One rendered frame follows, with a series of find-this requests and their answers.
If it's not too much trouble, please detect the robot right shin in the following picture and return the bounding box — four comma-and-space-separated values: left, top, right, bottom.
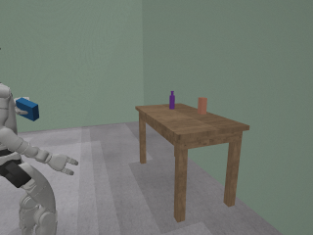
35, 210, 58, 235

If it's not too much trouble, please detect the left robot thigh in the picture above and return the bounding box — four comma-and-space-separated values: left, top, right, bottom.
19, 161, 37, 210

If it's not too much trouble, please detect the robot right hand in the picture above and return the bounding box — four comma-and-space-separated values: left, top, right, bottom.
47, 154, 78, 175

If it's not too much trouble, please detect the sponge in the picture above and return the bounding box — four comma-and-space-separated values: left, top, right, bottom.
16, 97, 39, 121

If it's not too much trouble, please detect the right robot forearm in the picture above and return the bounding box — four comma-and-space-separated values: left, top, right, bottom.
0, 128, 52, 164

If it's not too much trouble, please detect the table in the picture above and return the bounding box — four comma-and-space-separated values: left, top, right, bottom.
135, 103, 250, 222

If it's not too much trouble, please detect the robot left hand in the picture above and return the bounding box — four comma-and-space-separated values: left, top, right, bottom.
14, 97, 30, 115

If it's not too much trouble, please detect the right robot upper arm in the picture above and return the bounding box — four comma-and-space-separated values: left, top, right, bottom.
0, 84, 14, 143

